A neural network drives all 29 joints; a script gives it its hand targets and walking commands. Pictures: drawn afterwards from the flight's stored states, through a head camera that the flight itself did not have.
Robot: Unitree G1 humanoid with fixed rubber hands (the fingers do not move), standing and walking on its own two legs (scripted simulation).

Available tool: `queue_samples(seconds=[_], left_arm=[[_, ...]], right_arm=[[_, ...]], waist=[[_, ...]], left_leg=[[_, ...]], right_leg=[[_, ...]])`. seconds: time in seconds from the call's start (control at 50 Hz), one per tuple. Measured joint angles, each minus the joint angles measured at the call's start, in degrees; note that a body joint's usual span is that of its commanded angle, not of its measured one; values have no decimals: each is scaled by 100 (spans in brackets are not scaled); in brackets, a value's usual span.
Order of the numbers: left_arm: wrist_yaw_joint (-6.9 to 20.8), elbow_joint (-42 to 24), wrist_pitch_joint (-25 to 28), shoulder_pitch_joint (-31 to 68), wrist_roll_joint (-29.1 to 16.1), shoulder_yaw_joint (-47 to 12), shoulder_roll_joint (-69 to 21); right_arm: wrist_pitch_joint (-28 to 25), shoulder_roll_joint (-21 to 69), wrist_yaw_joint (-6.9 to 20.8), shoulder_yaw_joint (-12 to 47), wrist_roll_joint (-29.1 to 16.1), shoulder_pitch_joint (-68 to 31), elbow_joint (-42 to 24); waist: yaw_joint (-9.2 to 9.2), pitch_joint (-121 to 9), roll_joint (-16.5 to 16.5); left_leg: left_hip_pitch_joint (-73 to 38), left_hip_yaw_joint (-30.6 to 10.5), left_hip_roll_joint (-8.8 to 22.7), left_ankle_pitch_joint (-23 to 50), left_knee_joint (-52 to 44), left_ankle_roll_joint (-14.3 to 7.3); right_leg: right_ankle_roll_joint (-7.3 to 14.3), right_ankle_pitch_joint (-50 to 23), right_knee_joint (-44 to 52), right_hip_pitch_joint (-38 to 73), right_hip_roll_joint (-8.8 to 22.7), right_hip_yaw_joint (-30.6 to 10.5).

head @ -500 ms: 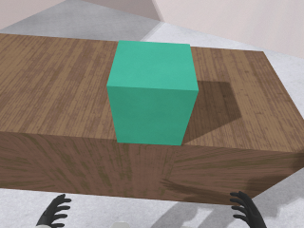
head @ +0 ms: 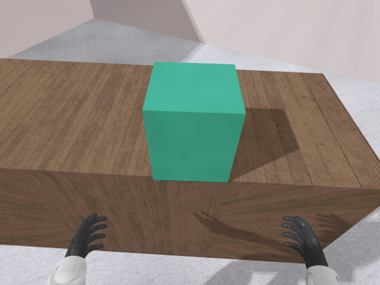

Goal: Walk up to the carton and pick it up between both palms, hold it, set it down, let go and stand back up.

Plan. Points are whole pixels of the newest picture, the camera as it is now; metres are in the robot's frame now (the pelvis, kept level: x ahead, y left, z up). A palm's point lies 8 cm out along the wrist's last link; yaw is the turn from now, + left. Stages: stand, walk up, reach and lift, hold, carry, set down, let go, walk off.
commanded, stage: reach and lift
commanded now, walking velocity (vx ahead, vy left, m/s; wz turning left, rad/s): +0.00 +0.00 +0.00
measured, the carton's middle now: (192, 124) +0.50 +0.03 +0.05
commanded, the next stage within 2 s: none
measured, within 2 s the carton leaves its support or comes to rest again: neither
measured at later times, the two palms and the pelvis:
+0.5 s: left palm (74, 223) +0.22 +0.25 +0.04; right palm (305, 223) +0.24 -0.19 +0.05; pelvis +0.01 +0.00 +0.00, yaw +0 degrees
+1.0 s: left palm (91, 170) +0.31 +0.23 +0.10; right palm (300, 193) +0.28 -0.19 +0.08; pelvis +0.02 +0.00 +0.01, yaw +0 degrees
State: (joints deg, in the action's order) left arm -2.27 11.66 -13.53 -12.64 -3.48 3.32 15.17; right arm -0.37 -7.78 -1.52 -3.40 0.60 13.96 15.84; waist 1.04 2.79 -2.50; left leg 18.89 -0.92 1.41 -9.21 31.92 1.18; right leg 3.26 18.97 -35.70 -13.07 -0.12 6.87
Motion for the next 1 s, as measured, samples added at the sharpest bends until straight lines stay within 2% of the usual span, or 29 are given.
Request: queue_samples(seconds=[0.18, 0.34, 0.58, 0.8, 1.0], left_arm=[[0, -696, 302, -351, -390, 0, 206], [-1, -1188, 400, -214, -636, -5, 284], [-1, -1659, 371, -130, -731, -5, 215], [-1, -1669, -254, 698, -812, -6, 266], [-1, -1664, -1121, 1817, -812, -7, 270]], right_arm=[[161, 0, -55, 75, -162, 108, -749], [334, 0, -78, 155, -437, 107, -1313], [518, 0, -185, 213, -705, 108, -2013], [958, 0, -317, 215, -761, -11, -2123], [1305, 0, -532, 214, -874, -898, -2125]], waist=[[183, 0, -4], [148, 0, -4], [131, -16, -4], [132, -27, -4], [89, -32, -4]], left_leg=[[-14, 1, -15, 30, -100, 29], [-14, 8, -36, 32, -167, 35], [-14, 8, -35, 52, -309, 45], [-14, 8, -31, 52, -342, 49], [-14, 8, -25, 55, -356, 44]], right_leg=[[-3, -11, 67, 0, 13, 0], [-18, -13, 132, -1, 32, -5], [-29, -31, 278, 0, 23, -5], [-29, -31, 312, -1, 18, -5], [-35, -46, 330, -1, 12, -6]])
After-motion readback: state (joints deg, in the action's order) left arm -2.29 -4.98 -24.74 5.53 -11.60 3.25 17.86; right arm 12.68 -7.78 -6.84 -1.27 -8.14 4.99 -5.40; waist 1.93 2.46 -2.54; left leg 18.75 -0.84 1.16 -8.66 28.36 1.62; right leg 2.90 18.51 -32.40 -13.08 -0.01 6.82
